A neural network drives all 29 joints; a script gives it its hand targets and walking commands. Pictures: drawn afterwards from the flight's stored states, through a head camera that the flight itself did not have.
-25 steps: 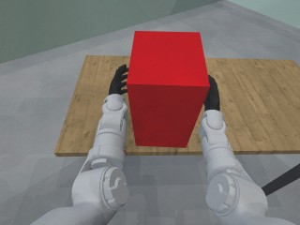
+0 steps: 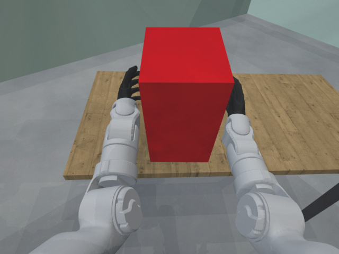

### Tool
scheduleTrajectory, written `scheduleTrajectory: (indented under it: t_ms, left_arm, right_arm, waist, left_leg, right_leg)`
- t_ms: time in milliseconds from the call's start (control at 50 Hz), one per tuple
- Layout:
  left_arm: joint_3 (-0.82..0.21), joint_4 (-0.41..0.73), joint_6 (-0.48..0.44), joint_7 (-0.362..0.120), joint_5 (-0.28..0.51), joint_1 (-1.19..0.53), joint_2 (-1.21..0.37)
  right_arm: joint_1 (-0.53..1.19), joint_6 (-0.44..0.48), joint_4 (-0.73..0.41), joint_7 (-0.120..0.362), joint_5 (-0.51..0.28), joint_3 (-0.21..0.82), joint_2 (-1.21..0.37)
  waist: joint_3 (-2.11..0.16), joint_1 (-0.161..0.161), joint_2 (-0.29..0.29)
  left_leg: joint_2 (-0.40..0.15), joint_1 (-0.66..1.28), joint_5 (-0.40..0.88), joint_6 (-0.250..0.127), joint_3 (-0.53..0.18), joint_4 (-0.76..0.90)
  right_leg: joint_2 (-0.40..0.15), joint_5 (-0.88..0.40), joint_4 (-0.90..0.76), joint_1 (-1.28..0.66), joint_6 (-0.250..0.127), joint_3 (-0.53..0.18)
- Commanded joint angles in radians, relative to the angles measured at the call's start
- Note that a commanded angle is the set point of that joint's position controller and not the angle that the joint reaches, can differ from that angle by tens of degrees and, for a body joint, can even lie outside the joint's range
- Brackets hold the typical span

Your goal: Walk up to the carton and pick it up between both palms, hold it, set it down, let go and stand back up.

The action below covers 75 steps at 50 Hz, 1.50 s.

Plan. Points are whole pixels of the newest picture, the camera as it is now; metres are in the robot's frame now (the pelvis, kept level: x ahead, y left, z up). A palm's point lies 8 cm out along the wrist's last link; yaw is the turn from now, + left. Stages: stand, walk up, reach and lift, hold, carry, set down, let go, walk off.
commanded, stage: reach and lift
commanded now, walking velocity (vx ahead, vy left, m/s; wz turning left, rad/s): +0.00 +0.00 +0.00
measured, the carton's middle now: (180, 102) +0.44 -0.02 +0.14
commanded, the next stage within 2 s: none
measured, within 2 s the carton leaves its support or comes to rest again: neither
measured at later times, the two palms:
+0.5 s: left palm (105, 88) +0.38 +0.15 +0.22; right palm (227, 102) +0.37 -0.11 +0.20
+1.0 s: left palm (101, 79) +0.37 +0.15 +0.25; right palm (231, 93) +0.37 -0.11 +0.23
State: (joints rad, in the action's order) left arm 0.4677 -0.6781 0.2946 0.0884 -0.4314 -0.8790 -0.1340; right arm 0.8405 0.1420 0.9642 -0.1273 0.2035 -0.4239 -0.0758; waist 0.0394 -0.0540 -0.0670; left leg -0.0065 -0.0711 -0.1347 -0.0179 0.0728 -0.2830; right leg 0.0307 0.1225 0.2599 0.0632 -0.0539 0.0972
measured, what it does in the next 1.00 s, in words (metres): stands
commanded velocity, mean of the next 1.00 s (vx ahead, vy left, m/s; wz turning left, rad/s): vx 0.00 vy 0.00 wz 0.00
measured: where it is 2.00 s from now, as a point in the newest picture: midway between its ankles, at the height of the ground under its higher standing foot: outside the picture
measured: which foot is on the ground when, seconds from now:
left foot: down 0.00-1.00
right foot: down 0.00-1.00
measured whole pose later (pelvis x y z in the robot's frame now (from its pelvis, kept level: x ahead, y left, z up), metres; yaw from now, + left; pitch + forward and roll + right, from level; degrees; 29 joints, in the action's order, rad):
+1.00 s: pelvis -0.02 +0.01 +0.00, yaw +2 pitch -11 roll -1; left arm 0.37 -0.41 0.78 0.05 -0.44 -0.98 -0.05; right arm 0.96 -0.22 0.83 -0.19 -0.09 -0.19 -0.03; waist 0.08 -0.11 -0.08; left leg 0.00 -0.02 -0.16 -0.04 0.05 -0.38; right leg 0.02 0.13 0.29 -0.03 -0.04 0.13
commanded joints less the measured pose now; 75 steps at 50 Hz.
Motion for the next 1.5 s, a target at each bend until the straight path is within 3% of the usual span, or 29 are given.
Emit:
scheduleTrajectory:
  t_ms: [0, 40, 60, 80, 140, 260, 360, 460, 720, 920, 1140, 1480]
  left_arm:
    - [-0.353, 0.104, -0.005, -0.132, 0.08, -0.626, -0.465]
    - [-0.384, 0.134, 0.013, -0.124, 0.089, -0.625, -0.484]
    - [-0.387, 0.123, 0.021, -0.123, 0.087, -0.621, -0.487]
    - [-0.365, 0.137, 0.062, -0.138, 0.075, -0.491, -0.412]
    - [-0.41, 0.199, 0.135, -0.163, 0.111, -0.55, -0.416]
    - [-0.524, 0.309, 0.207, -0.152, 0.164, -0.646, -0.482]
    - [-0.48, 0.267, 0.29, -0.158, 0.14, -0.619, -0.458]
    - [-0.426, 0.252, 0.344, -0.172, 0.114, -0.618, -0.438]
    - [-0.418, 0.299, 0.394, -0.18, 0.117, -0.679, -0.416]
    - [-0.431, 0.307, 0.438, -0.181, 0.142, -0.726, -0.411]
    - [-0.412, 0.245, 0.461, -0.199, 0.177, -0.804, -0.416]
    - [-0.41, 0.254, 0.453, -0.201, 0.23, -0.896, -0.413]
  right_arm:
    - [0.784, 0.037, -0.183, 0.13, -0.006, 0.281, -0.397]
    - [0.774, 0.027, -0.162, 0.127, -0.026, 0.294, -0.391]
    - [0.774, 0.026, -0.167, 0.122, -0.028, 0.301, -0.388]
    - [0.655, -0.022, -0.092, 0.11, -0.085, 0.357, -0.4]
    - [0.744, -0.062, -0.186, 0.083, -0.145, 0.382, -0.392]
    - [0.857, -0.097, -0.342, 0.079, -0.206, 0.408, -0.381]
    - [0.851, -0.156, -0.306, 0.08, -0.203, 0.354, -0.338]
    - [0.868, -0.187, -0.294, 0.086, -0.207, 0.324, -0.319]
    - [0.95, -0.234, -0.359, 0.073, -0.266, 0.403, -0.357]
    - [1.006, -0.308, -0.406, 0.042, -0.342, 0.477, -0.407]
    - [1.064, -0.406, -0.399, 0.006, -0.409, 0.49, -0.435]
    - [1.107, -0.513, -0.402, -0.041, -0.551, 0.563, -0.459]
  waist:
    - [-0.568, -0.001, 0.059]
    - [-0.569, -0.024, 0.067]
    - [-0.549, -0.022, 0.065]
    - [-0.468, -0.005, 0.033]
    - [-0.445, -0.025, 0.034]
    - [-0.548, -0.063, 0.126]
    - [-0.402, -0.073, 0.13]
    - [-0.366, -0.074, 0.128]
    - [-0.42, -0.071, 0.096]
    - [-0.439, -0.067, 0.101]
    - [-0.416, -0.076, 0.112]
    - [-0.473, -0.074, 0.127]
  left_leg:
    - [-0.009, 0.141, 0.147, 0.008, 0.012, 0.012]
    - [-0.016, 0.199, 0.221, 0.02, 0.004, -0.007]
    - [-0.014, 0.21, 0.254, 0.025, 0.003, -0.019]
    - [0.008, 0.181, 0.239, 0.004, -0.011, -0.045]
    - [0.017, 0.083, 0.128, -0.001, -0.024, -0.004]
    - [-0.002, 0.22, 0.246, 0.046, -0.048, -0.064]
    - [-0.016, 0.205, 0.107, 0.038, -0.055, -0.02]
    - [-0.024, 0.199, 0.077, 0.036, -0.059, 0.0]
    - [-0.01, 0.201, 0.165, 0.013, -0.057, -0.028]
    - [0.007, 0.126, 0.107, -0.006, -0.053, -0.03]
    - [0.008, 0.041, 0.007, 0.004, -0.055, -0.007]
    - [0.025, 0.045, 0.101, 0.04, -0.074, -0.045]
  right_leg:
    - [-0.029, -0.334, 0.021, -0.179, 0.102, 0.029]
    - [-0.02, -0.332, 0.008, -0.148, 0.094, 0.037]
    - [-0.018, -0.352, 0.006, -0.135, 0.094, 0.034]
    - [-0.025, -0.416, 0.022, -0.26, 0.09, -0.002]
    - [-0.035, -0.375, 0.037, -0.256, 0.107, -0.002]
    - [-0.012, -0.259, 0.027, -0.155, 0.07, 0.026]
    - [-0.012, -0.059, -0.005, -0.075, 0.068, 0.043]
    - [-0.01, -0.03, -0.011, -0.089, 0.068, 0.049]
    - [0.002, -0.095, -0.008, -0.152, 0.066, 0.032]
    - [0.001, -0.097, 0.005, -0.192, 0.075, 0.004]
    - [0.004, -0.046, 0.004, -0.189, 0.082, -0.014]
    - [0.022, -0.157, 0.016, -0.193, 0.093, -0.033]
